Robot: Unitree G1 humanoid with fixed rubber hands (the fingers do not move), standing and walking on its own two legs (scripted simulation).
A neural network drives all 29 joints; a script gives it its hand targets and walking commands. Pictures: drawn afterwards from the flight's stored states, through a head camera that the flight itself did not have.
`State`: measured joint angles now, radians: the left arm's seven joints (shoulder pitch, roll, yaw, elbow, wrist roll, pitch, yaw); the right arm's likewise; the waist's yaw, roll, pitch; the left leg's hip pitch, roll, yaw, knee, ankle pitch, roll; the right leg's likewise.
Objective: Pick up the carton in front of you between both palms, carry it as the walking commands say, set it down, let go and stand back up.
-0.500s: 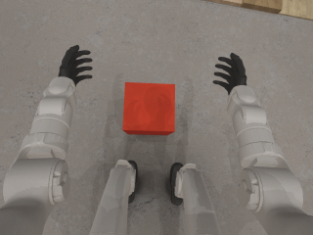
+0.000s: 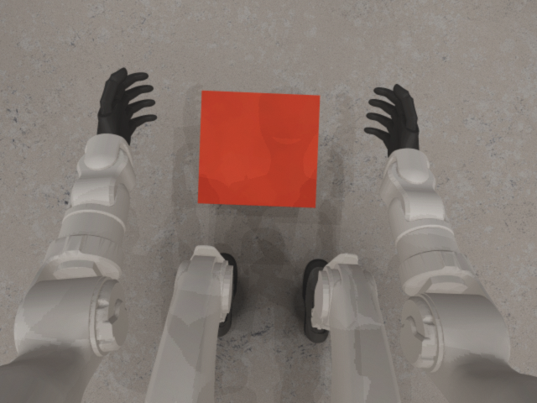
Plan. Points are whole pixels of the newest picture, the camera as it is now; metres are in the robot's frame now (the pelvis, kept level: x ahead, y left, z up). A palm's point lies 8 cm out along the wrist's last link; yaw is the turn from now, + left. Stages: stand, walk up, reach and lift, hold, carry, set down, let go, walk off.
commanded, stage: reach and lift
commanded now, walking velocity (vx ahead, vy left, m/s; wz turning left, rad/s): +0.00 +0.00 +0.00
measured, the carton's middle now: (259, 157) +0.45 +0.04 -0.41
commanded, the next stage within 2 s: none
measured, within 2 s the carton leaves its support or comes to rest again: leaves its support in 1.30 s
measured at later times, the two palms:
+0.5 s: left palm (172, 148) +0.45 +0.21 -0.34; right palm (363, 150) +0.47 -0.16 -0.33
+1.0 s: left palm (181, 143) +0.46 +0.20 -0.34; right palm (355, 147) +0.47 -0.14 -0.33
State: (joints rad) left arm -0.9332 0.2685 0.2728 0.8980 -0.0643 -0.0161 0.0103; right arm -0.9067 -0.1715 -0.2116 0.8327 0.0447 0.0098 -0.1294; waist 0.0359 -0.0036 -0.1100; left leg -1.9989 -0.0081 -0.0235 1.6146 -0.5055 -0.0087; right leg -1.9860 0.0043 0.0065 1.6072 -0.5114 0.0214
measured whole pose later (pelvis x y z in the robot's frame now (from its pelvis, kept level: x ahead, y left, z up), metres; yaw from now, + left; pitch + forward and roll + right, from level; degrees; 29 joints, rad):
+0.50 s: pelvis -0.05 +0.00 -0.15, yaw -1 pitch +39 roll -1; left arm -1.31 0.37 0.08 1.13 -0.24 -0.02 0.09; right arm -1.34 -0.32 -0.05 1.12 0.26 0.01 -0.16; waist 0.03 -0.03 0.30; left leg -2.30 0.00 -0.02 2.13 -0.51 -0.01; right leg -2.29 0.03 0.02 2.12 -0.51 0.04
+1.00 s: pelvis -0.04 +0.01 -0.15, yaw -1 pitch +40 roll -2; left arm -1.29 0.32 0.03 1.12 -0.22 -0.03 0.11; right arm -1.30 -0.28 -0.03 1.14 0.29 -0.04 -0.14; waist 0.03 -0.03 0.25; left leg -2.30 -0.01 -0.02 2.17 -0.56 0.01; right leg -2.28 0.03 0.02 2.15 -0.56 0.05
